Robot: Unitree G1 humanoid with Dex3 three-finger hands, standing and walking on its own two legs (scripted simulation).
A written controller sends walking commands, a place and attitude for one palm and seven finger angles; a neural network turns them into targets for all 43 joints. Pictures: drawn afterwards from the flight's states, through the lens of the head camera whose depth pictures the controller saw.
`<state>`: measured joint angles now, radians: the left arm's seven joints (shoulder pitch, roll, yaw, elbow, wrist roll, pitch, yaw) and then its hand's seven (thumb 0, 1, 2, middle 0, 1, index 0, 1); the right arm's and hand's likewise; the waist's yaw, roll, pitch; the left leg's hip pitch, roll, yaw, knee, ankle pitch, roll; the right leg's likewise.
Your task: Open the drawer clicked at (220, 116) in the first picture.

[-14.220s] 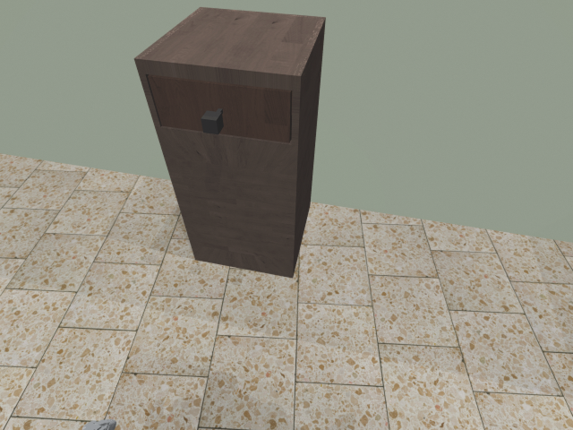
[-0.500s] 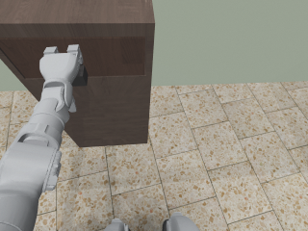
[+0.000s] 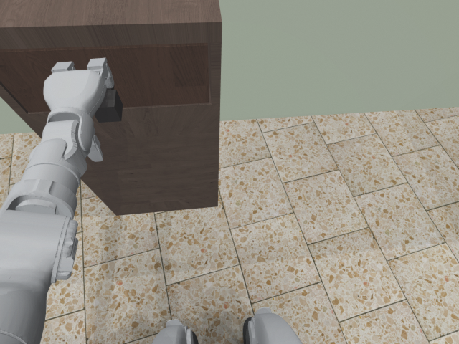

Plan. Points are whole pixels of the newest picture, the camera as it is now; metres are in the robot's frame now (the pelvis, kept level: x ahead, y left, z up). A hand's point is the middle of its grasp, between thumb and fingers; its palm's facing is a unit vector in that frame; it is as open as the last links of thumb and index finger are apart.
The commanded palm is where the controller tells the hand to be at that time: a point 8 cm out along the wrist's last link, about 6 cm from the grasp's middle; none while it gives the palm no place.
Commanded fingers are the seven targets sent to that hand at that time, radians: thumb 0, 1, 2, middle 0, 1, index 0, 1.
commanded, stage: lift the fingers back up to retry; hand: left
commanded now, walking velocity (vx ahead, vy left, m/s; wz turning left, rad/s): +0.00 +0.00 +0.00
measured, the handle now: (108, 97) +0.57 +0.18 +0.03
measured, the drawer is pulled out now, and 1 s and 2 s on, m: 0.00 0.00 0.00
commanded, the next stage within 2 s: re-aim the fingers above the handle in 0.62 s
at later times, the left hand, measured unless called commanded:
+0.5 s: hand (73, 86) +0.54 +0.21 +0.10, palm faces -0.04 -0.05 -1.00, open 13.8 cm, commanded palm +0.51 +0.21 +0.16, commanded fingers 0.00 -0.50 0.30 -0.30 -1.20 -0.30 -1.20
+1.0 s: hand (89, 87) +0.53 +0.18 +0.10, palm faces -0.01 -0.02 -1.00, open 13.9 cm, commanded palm +0.50 +0.20 +0.16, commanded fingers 0.00 -0.50 0.30 -0.30 -1.20 -0.30 -1.20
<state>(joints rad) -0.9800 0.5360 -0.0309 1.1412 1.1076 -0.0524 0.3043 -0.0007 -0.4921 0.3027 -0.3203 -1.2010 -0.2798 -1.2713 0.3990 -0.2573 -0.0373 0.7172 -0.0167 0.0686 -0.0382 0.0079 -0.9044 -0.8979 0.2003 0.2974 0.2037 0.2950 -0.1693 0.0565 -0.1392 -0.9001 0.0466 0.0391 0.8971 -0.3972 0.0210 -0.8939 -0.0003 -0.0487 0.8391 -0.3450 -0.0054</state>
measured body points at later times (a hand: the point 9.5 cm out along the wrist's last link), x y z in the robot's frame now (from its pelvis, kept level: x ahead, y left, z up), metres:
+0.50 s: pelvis +0.04 +0.01 +0.03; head +0.12 +0.00 +0.47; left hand +0.53 +0.21 +0.15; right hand +0.04 -0.26 -0.10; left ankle +0.00 +0.11 -0.69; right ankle +0.02 -0.12 -0.69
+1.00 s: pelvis +0.03 -0.01 +0.03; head +0.11 -0.02 +0.47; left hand +0.52 +0.18 +0.16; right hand +0.07 -0.28 -0.10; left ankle +0.00 +0.11 -0.69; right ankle +0.02 -0.12 -0.69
